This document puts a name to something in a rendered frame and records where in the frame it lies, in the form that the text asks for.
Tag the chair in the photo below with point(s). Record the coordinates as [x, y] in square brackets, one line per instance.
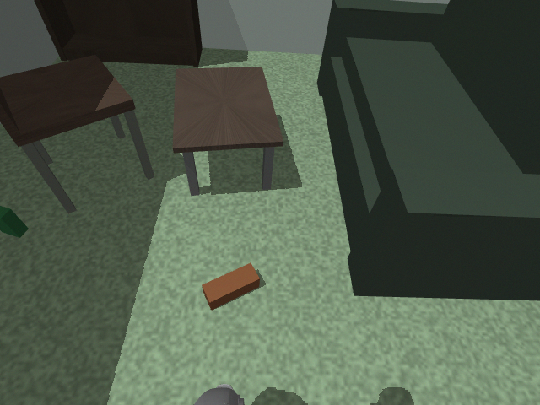
[46, 101]

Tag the sofa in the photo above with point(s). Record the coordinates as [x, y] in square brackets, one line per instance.
[433, 113]

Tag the bookshelf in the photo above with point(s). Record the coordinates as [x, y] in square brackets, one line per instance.
[131, 31]

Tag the coffee table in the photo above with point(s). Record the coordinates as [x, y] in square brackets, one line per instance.
[224, 108]

